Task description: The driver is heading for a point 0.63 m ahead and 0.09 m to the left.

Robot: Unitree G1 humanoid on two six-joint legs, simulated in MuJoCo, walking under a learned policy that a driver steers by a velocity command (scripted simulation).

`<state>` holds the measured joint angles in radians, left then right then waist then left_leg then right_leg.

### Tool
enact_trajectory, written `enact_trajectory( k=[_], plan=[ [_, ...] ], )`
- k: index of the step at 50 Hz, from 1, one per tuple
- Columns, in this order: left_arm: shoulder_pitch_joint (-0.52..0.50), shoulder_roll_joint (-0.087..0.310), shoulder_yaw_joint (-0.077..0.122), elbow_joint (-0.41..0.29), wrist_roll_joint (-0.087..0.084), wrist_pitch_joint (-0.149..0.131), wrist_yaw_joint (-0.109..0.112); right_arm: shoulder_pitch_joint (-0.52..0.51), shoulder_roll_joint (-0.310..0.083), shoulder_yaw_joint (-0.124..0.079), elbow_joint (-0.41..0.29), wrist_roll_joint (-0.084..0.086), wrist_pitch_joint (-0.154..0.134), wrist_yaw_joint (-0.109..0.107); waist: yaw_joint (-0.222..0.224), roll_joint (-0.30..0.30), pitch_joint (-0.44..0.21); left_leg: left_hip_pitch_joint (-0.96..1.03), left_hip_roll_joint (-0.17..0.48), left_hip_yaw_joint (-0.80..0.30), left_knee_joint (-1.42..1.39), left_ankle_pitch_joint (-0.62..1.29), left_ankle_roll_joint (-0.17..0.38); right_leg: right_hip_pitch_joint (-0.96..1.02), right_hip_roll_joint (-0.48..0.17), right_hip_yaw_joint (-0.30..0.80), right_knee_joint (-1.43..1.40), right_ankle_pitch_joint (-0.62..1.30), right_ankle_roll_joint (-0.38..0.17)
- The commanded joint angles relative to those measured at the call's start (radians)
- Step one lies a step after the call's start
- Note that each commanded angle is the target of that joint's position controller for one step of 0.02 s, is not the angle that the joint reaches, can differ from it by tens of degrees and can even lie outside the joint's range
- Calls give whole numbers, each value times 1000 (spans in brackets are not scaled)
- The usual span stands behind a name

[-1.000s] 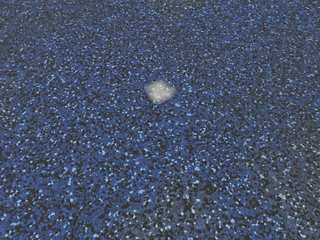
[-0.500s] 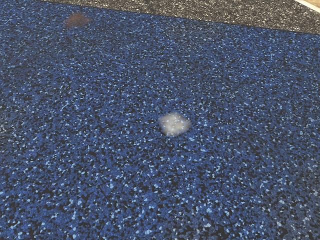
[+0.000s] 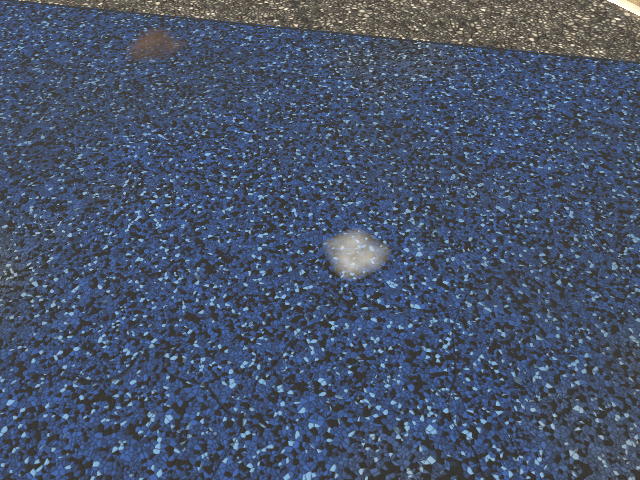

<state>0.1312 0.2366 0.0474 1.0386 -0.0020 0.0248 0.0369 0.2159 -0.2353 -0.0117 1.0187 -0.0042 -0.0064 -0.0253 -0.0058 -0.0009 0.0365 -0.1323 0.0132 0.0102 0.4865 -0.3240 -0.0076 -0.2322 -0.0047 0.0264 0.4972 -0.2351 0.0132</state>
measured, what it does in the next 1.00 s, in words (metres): walks ahead: left foot, then right foot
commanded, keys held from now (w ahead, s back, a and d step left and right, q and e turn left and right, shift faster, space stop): w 0.40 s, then no key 0.60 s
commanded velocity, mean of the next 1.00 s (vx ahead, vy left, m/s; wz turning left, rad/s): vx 0.21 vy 0.00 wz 0.00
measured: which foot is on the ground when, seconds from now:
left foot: down 0.00-0.20, up 0.22-0.60, down 0.62-1.00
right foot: down 0.00-0.64, up 0.66-0.94, down 0.96-1.00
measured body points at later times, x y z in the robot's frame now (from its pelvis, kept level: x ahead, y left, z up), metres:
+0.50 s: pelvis +0.14 -0.03 +0.01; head +0.17 -0.04 +0.46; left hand +0.06 +0.21 -0.14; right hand +0.32 -0.28 -0.11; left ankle +0.29 +0.13 -0.69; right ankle +0.03 -0.12 -0.74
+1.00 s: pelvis +0.29 +0.00 +0.00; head +0.30 -0.01 +0.45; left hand +0.35 +0.26 -0.14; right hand +0.39 -0.24 -0.15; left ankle +0.36 +0.09 -0.74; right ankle +0.31 -0.13 -0.74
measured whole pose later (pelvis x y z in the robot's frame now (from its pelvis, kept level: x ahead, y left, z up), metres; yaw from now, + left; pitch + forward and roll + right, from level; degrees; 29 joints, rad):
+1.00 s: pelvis +0.29 +0.00 +0.00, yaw +0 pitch -1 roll +2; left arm 0.19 0.22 0.03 1.06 0.02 0.02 0.04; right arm 0.14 -0.22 -0.02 1.00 -0.01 -0.02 -0.01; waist 0.00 0.00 0.02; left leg -0.30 -0.06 0.08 0.45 -0.15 0.06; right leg -0.28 -0.06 0.03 0.56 -0.26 0.02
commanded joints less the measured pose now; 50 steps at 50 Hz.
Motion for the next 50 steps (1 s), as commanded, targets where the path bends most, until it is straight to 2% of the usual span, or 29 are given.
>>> enact_trajectory(
  k=[1, 2, 4, 6, 7, 9, 10, 11, 12, 13, 14, 17, 21, 24, 27, 30, 31, 32, 33, 34, 35, 36, 37, 41, 44, 46, 48, 49, 50],
  plan=[
    [10, 104, 21, -5, -8, -5, 3, 51, -134, -30, -12, 10, 0, -9, -1, 57, -1, -117, 35, -57, -138, -203, 60, 29, 39, -47, 11, -179, -40],
    [-5, 104, 21, -10, -8, -13, 1, 54, -153, -36, -17, 13, 0, -12, -8, 88, 47, -132, 75, -121, -176, -354, 92, -52, 50, -58, 46, -277, -43],
    [-54, 82, 17, -33, -13, -45, -12, 106, -205, -55, -11, 26, -15, -15, -31, 174, 117, -102, 231, -331, -289, -509, 179, -193, 44, -90, 194, -224, -47],
    [-64, 70, 15, -42, -23, -77, -29, 101, -205, -63, -11, 29, -37, -14, -19, 181, 163, -108, 319, -426, -319, -433, 228, -240, -19, -48, 255, -192, -72],
    [-42, 66, 15, -35, -29, -88, -37, 76, -192, -62, -20, 30, -44, -10, 1, 173, 161, -105, 306, -387, -297, -367, 214, -214, -27, -50, 201, -211, -87],
    [112, 75, 27, 33, -32, -99, -42, 0, -175, -59, -50, 38, -45, 0, 81, 131, 115, -224, 199, -230, -194, -234, 148, 81, 15, -88, -13, -106, -97],
    [212, 111, 43, 72, -24, -99, -41, -28, -150, -52, -67, 33, -50, 3, 114, 53, 71, -303, 126, -133, -39, -85, 108, 230, -15, -7, -57, -60, -101],
    [338, 204, 68, 96, -23, -102, -39, -48, -87, -35, -102, 24, -60, 4, 145, -209, 14, -467, -8, 38, 314, -44, 31, 371, -204, 338, -220, -208, -194],
    [404, 233, 64, 105, -11, -118, -55, -67, -91, -38, -134, 34, -76, -2, 156, -299, -29, -601, -66, -28, 572, -248, 19, 426, -365, 683, -338, -240, -308],
    [315, 168, 38, 83, -4, -134, -55, -52, -121, -47, -130, 55, -88, 4, 99, -158, 22, -677, 1, -108, 710, -217, 43, 393, -380, 637, -319, -232, -305],
    [256, 122, 25, 58, -7, -144, -57, -32, -118, -47, -116, 62, -97, 15, 70, -114, 45, -693, 43, -113, 734, -116, 68, 366, -333, 512, -315, -201, -267],
    [218, 72, -1, 39, -3, -137, -58, -55, -126, -65, -112, 35, -101, 28, 42, -78, 56, -643, 114, -64, 611, 86, 72, 303, -236, 252, -342, 71, -188],
    [267, 112, -5, 42, 7, -117, -30, -159, -66, -52, -156, 26, -82, 38, 52, -60, 74, -614, 96, 1, 405, 186, 12, 247, -199, 113, -363, 358, -198],
    [278, 139, -5, 38, 14, -102, -15, -266, -34, -33, -195, 23, -81, 42, 70, -82, 80, -435, 26, 69, 169, 307, 1, 129, -145, 4, -340, 560, -169],
    [304, 143, -1, 57, -2, -94, -11, -278, -62, -37, -208, 29, -73, 51, 51, -111, 56, -337, 7, 41, 90, 373, 30, 159, -176, -2, -294, 634, -158],
    [228, 151, 7, 40, -5, -83, -6, -102, -138, -69, -156, 13, -76, 50, -64, -116, -52, -156, -33, 25, 34, 378, 90, 240, -184, -1, -108, 807, -112],
    [227, 144, 6, 36, -3, -79, -8, -8, -166, -83, -121, 5, -77, 47, -109, -83, -111, -24, -31, 29, -16, 478, 110, 226, -140, -18, 35, 782, -82],
    [269, 119, -3, 23, 19, -78, -11, 83, -217, -92, -101, -14, -76, 40, -113, 28, -221, 221, 120, -115, 47, 852, 149, 67, -80, -38, 262, 462, -47],
    [458, -17, -40, 57, 21, -79, -20, 90, -232, -81, -96, -25, -66, 41, -18, 278, -400, 485, 392, -438, 43, 1075, 358, -175, 72, -36, 636, -377, 13],
    [450, 42, -24, 83, -2, -82, -27, 89, -164, -63, -95, -7, -61, 51, -43, 182, -454, 392, 376, -535, -57, 858, 375, -167, 69, 115, 761, -460, 20],
    [340, 89, -9, 48, -25, -80, -26, -29, -149, -56, -113, 11, -62, 51, -24, 133, -279, 228, 335, -421, -114, 660, 331, -236, 26, 83, 785, -417, 20],
    [263, 92, -6, 29, -23, -72, -15, -117, -114, -44, -128, 9, -63, 47, -3, 60, -178, 89, 288, -341, -161, 525, 285, -243, -17, 50, 746, -344, 23],
    [229, 92, 1, 26, -13, -58, -2, -164, -85, -32, -132, -1, -65, 46, 14, 37, -118, -37, 257, -278, -198, 462, 260, -211, -45, 45, 685, -294, 27],
    [237, 44, -1, 23, 1, -23, 21, -183, -94, -31, -108, -32, -60, 37, 63, 109, -101, -224, 180, -167, -248, 335, 233, -30, -60, 14, 364, -261, 26],
    [200, 58, 0, 20, 9, -5, 20, -180, -126, -36, -107, -13, -44, 19, 58, 105, -132, -251, 182, -184, -284, 24, 224, 62, -53, -5, 179, -83, 16],
    [192, 60, 3, 28, 23, 0, 10, -188, -120, -33, -101, 3, -32, 11, 75, 99, -88, -341, 153, -166, -306, -204, 172, 148, -35, -31, 76, 39, -7],
    [163, 75, 0, 12, 36, -1, 8, -137, -90, -23, -75, -1, -26, 11, 63, 53, -10, -363, 108, -142, -288, -301, 91, 127, -81, 20, -55, 21, -43],
    [136, 142, 13, 12, 22, -5, 12, -97, -101, -30, -74, -2, -20, 8, 12, -35, 34, -317, 54, -88, -262, -239, 62, 19, -87, 31, -80, -118, -68],
    [120, 135, 15, 21, 12, -15, 11, -100, -102, -30, -73, -7, -16, 2, 10, -89, 48, -213, 25, -48, -207, -151, 47, -91, -74, 35, -119, -216, -70]
  ],
)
